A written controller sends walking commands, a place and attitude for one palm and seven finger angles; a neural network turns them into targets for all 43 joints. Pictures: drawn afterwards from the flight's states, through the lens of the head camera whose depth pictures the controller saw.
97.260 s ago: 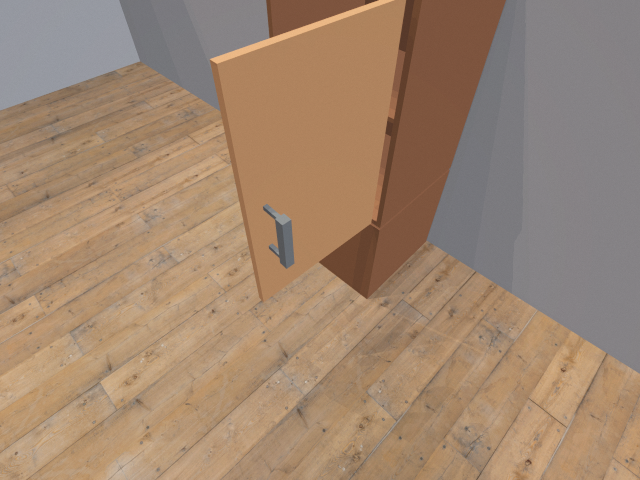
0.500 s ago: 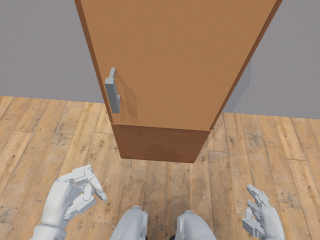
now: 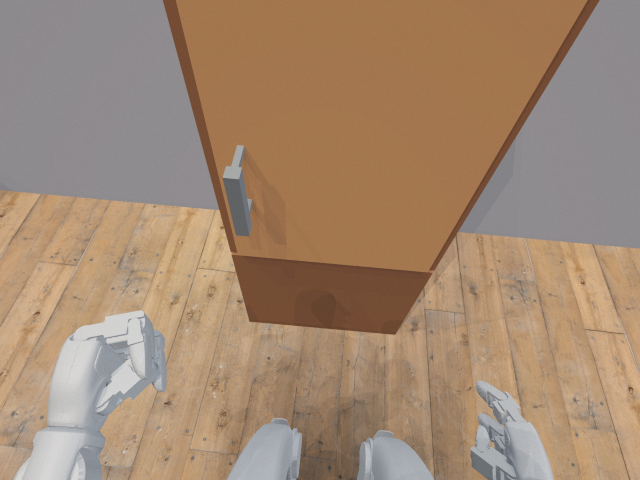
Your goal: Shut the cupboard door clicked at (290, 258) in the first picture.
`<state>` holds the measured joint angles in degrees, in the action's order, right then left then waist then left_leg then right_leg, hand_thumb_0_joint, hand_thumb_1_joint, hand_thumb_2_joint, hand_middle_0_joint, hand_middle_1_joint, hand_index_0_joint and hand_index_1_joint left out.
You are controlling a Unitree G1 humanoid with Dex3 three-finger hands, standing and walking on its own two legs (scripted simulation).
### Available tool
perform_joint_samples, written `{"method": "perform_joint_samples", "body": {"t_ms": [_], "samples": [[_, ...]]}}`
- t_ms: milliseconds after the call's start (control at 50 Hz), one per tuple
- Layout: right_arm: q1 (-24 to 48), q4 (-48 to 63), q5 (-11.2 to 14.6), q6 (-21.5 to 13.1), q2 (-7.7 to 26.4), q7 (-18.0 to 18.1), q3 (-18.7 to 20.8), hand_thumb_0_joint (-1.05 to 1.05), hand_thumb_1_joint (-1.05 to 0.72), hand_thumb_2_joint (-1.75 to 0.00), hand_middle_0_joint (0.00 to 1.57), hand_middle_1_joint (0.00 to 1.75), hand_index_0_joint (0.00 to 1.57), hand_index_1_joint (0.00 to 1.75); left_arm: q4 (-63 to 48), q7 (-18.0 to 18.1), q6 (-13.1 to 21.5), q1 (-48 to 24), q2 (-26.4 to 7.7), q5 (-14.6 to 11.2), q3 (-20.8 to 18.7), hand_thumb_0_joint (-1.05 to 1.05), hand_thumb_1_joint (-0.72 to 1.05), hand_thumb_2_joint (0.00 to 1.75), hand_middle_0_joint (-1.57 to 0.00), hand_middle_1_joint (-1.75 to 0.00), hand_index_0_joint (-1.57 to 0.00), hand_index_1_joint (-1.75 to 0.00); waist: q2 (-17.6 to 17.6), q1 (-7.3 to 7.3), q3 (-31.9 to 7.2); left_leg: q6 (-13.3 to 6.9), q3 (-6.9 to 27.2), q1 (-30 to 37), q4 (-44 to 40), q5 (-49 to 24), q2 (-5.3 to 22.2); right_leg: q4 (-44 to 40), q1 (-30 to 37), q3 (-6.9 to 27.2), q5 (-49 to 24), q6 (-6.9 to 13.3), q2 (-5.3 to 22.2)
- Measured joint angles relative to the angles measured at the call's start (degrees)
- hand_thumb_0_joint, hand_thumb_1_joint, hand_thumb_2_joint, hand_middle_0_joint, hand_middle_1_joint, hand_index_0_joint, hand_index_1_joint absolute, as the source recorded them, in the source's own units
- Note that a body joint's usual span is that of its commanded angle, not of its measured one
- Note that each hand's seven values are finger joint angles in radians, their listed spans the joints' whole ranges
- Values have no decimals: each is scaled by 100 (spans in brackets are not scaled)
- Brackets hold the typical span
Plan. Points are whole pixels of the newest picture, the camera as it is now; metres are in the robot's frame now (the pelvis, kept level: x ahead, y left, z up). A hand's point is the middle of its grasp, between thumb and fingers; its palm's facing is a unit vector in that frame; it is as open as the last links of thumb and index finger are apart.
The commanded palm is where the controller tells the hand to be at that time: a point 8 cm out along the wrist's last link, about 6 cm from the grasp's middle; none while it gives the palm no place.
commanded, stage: raise the hand and make a fist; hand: left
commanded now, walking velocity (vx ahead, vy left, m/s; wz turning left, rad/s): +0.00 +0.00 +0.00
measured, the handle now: (241, 192) +0.50 +0.17 +0.01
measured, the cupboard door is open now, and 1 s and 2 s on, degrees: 0 0 0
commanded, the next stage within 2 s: bring the fist close to the handle in 0.30 s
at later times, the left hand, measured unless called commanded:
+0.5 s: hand (183, 380) +0.22 +0.17 +0.04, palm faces -0.02 -1.00 -0.03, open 3.1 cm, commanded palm +0.22 +0.23 +0.04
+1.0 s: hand (224, 301) +0.32 +0.15 +0.02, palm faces -0.01 -1.00 -0.03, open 3.1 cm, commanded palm +0.31 +0.20 +0.02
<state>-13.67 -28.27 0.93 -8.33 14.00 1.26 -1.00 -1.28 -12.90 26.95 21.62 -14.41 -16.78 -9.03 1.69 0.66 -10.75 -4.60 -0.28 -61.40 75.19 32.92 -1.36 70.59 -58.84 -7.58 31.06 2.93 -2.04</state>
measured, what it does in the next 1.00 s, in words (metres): stands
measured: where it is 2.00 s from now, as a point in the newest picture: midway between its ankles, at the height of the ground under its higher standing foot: outside the picture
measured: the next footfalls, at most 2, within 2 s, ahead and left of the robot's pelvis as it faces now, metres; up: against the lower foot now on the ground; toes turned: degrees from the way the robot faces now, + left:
none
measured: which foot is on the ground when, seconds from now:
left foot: down 0.00-1.00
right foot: down 0.00-1.00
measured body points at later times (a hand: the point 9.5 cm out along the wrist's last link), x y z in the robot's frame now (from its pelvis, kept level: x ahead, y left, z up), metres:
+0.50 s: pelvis +0.00 -0.01 +0.00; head +0.08 +0.01 +0.44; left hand +0.21 +0.22 +0.04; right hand +0.19 -0.24 -0.07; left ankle +0.03 +0.06 -0.62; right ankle +0.03 -0.10 -0.62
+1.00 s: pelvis +0.00 -0.02 -0.01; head +0.10 -0.01 +0.43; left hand +0.31 +0.21 +0.02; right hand +0.15 -0.27 -0.11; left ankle +0.03 +0.06 -0.62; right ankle +0.03 -0.10 -0.62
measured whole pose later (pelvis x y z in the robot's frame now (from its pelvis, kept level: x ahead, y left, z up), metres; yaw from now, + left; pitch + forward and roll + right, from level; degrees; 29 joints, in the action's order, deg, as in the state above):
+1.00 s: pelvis +0.00 -0.02 -0.01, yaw +0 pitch +22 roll -2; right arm -13.8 -31.9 0.7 -5.7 15.2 0.5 -0.8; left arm 20.4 -9.7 25.2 -2.3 -13.8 -12.4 -7.3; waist 1.4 -1.5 -11.0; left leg -3.3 -1.0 -64.9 76.2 33.1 -0.9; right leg 73.3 -63.6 -6.9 31.9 4.5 -2.4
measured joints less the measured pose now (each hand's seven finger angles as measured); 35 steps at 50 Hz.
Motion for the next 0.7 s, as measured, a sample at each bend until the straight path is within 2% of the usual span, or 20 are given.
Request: {"method": "perform_joint_samples", "body": {"t_ms": [120, 280, 320, 420, 480, 560, 600, 700], "samples": [[-52, 38, 53, 24, 47, 40, 39, 1, -91, -90, 21, 30, 20, 30, 225, -236, -390, 42, -16, 100, 267, 2, 90, 90, -129, -150, -130, -150, -19, -72, 1, -8, -60, 8, -45, -15, 12, -3, -31, 61, -15, -2, -9], [-29, 47, -6, 34, 16, 13, 66, 1, -91, -90, 20, 30, 20, 30, -27, 126, 74, 103, 15, 62, 82, 2, 90, 90, -130, -150, -130, -150, -48, -64, -15, 32, -43, 24, -37, -23, 22, 19, -21, 45, -13, 39, -19], [-2, 54, 10, 66, 29, -5, 44, 1, -91, -90, 20, 30, 20, 30, 80, 90, 52, 67, 27, 80, 96, 2, 90, 90, -129, -150, -130, -150, -23, -53, -29, 35, -32, 8, -25, -26, 13, 36, -34, 32, -6, 44, -10], [40, 121, 50, 82, 22, 28, -19, 1, -91, -90, 20, 30, 20, 30, 278, -113, -257, 79, 12, 134, 289, 2, 90, 90, -129, -150, -130, -150, -7, -44, -6, 51, -21, 10, -34, -40, 17, 37, -37, 22, -11, 66, -14], [41, 139, 20, 33, 4, 63, -29, 1, -91, -90, 21, 30, 20, 30, 195, -57, -199, 72, 0, 151, 347, 2, 90, 90, -130, -150, -130, -150, -21, -38, 9, 73, -3, 7, -28, -40, 23, 43, -37, 5, -9, 88, -21], [100, 31, -36, -48, 33, 62, -49, 1, -91, -90, 21, 30, 20, 30, 369, 119, 122, -403, 8, 201, 265, 2, 90, 90, -130, -150, -130, -150, -31, -20, -15, 97, 36, -155, 103, -13, 20, 172, -186, -44, 35, 121, -13], [152, -39, -38, -47, 51, 45, -60, 1, -91, -90, 21, 30, 20, 30, 613, 146, 146, -780, 7, 221, 204, 2, 90, 90, -130, -150, -130, -150, -38, -26, -20, 109, 50, -272, 198, 10, 21, 270, -300, -66, 65, 139, -8], [190, -114, 21, 53, 51, 21, -64, 1, -91, -90, 21, 30, 20, 30, 1072, -1, -320, -1410, -26, 251, 224, 2, 90, 90, -130, -150, -130, -150, -33, -100, 16, 131, 42, -385, 265, 37, 47, 343, -428, -63, 84, 168, -30]]}}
